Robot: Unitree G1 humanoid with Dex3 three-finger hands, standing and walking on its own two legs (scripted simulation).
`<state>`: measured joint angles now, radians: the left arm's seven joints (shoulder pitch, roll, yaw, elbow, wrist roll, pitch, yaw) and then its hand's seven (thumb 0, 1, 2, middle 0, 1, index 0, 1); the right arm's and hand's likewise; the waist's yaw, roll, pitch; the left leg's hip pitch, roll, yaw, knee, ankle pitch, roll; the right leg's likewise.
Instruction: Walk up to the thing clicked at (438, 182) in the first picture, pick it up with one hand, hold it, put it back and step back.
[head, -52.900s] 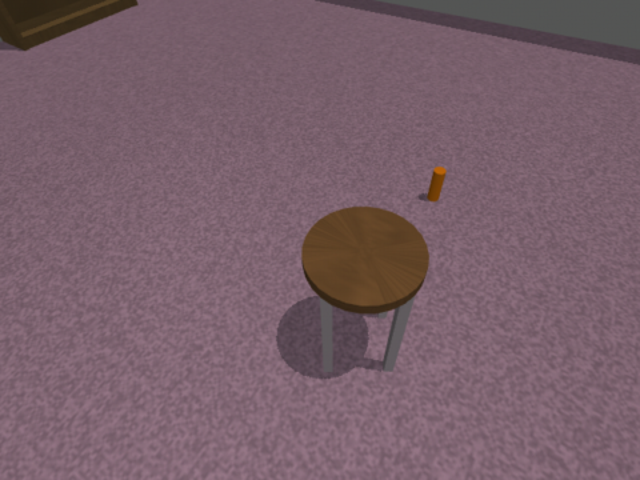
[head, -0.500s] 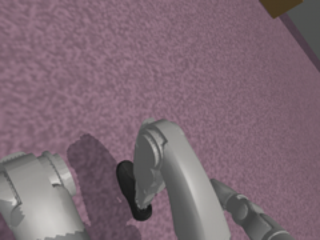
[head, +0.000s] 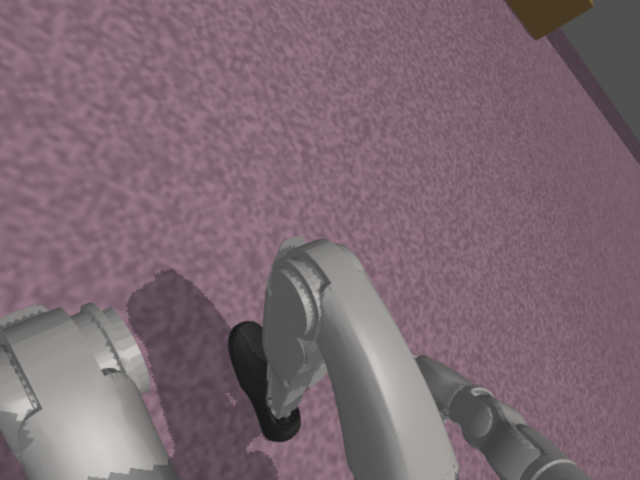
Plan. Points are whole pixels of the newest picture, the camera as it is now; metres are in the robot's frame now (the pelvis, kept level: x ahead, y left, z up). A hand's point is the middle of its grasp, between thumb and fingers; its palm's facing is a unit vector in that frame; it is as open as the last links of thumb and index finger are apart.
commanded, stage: withdraw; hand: left
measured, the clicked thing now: out of the picture +0.47 +0.27 -0.23
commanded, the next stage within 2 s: rise in 0.28 s
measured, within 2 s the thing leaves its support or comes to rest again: rests again in 0.34 s
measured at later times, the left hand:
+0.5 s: hand out of the picture +0.50 +0.34 -0.09, palm faces +0.21 -0.97 -0.15, open 15.8 cm
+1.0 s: hand out of the picture +0.38 +0.37 +0.03, palm faces +0.29 -0.83 -0.47, open 17.1 cm
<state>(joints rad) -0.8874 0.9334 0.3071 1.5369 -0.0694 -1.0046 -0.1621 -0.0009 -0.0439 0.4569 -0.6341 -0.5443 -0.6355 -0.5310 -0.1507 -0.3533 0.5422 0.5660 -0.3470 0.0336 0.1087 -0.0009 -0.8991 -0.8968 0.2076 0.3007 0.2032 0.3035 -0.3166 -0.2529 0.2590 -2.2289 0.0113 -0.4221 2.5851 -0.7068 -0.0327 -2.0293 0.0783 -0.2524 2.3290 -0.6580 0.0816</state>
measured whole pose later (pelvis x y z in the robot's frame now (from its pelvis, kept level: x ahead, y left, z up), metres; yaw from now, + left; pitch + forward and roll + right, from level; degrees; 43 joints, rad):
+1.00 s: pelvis +0.01 -0.01 +0.10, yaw +9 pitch +33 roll -7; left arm -0.50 0.62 0.35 0.68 0.13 -0.10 -0.02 -0.01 -0.47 0.10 -0.07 -0.07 -0.07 -0.06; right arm 0.14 -0.26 0.06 0.57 0.00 0.24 0.05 0.01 -0.90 -0.90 0.21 0.30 0.20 0.30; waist -0.11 0.00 -0.12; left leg -2.08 0.07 -0.12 2.15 -0.66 0.00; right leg -2.00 0.02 -0.04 2.07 -0.66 0.05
